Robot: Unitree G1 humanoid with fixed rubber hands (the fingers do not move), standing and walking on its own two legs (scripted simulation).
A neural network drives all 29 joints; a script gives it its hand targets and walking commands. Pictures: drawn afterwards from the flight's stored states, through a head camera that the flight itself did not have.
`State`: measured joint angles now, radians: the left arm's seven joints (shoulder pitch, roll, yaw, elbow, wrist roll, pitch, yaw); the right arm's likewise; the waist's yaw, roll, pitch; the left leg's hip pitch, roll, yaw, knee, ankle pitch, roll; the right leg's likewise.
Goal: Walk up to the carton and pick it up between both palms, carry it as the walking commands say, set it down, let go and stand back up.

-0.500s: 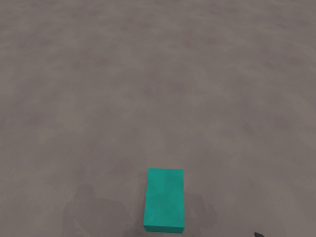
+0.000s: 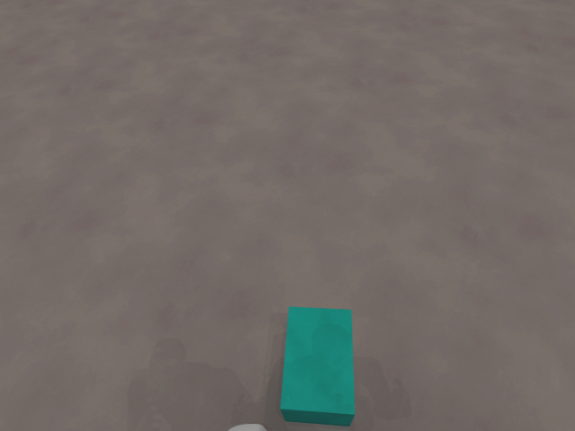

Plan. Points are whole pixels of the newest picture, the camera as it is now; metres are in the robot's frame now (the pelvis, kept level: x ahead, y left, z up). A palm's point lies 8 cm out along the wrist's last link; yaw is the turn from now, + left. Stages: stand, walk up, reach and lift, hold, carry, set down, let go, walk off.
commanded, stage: walk up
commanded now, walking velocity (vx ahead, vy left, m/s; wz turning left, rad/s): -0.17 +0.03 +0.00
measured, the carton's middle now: (318, 365) +0.40 -0.02 -0.68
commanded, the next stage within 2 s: stand in 0.72 s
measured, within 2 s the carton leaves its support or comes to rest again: neither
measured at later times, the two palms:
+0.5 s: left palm out of the picture -0.01 +0.32 -0.14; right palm out of the picture +0.01 -0.19 -0.11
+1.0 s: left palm out of the picture +0.00 +0.31 -0.14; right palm out of the picture +0.01 -0.19 -0.11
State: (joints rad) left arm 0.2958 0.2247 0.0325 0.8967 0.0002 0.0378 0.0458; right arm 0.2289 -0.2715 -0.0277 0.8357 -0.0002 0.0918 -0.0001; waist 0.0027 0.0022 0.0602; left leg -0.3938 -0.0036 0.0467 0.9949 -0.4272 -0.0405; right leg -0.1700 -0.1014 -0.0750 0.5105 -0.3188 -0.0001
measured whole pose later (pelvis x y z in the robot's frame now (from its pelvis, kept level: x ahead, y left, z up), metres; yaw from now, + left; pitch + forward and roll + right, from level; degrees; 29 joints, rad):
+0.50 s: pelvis -0.06 +0.07 +0.00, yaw -1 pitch -1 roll -2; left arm 0.26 0.25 0.03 0.90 0.00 0.06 0.02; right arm 0.24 -0.22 -0.03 0.84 0.00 0.02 -0.03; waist 0.00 -0.01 0.06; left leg -0.26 0.03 0.08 0.47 -0.19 0.05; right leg -0.23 -0.03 -0.04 0.55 -0.35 0.05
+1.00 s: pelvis -0.06 +0.07 +0.00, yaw -1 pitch +0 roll -1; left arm 0.25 0.23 0.03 0.91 0.00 0.02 0.02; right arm 0.24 -0.21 -0.03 0.84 0.00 0.01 -0.02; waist 0.00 -0.03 0.06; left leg -0.24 0.00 0.07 0.47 -0.23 0.04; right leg -0.21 -0.03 -0.05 0.43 -0.21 0.01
